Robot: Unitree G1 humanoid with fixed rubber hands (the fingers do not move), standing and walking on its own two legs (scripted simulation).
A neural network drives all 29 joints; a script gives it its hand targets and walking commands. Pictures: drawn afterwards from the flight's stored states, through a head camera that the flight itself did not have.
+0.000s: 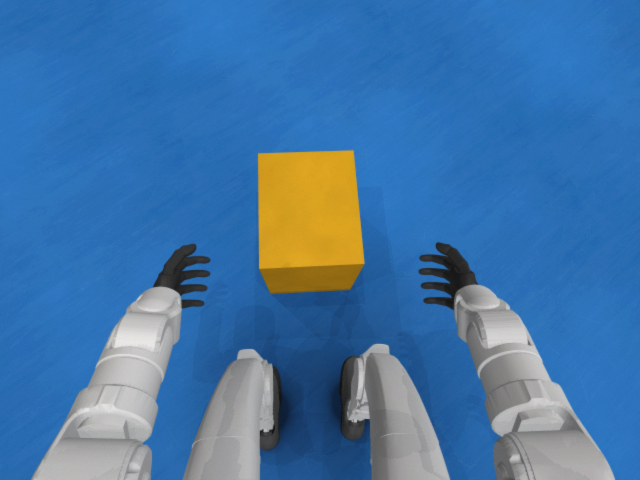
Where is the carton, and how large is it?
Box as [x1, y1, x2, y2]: [258, 150, 364, 293]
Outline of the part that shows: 353,150 258,153 259,269 270,293 349,289 364,263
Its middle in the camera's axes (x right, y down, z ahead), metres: -0.03 -0.04 +1.02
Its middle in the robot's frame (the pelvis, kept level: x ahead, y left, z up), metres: +0.58 +0.01 -0.54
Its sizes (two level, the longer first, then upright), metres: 0.283 0.229 0.291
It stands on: the floor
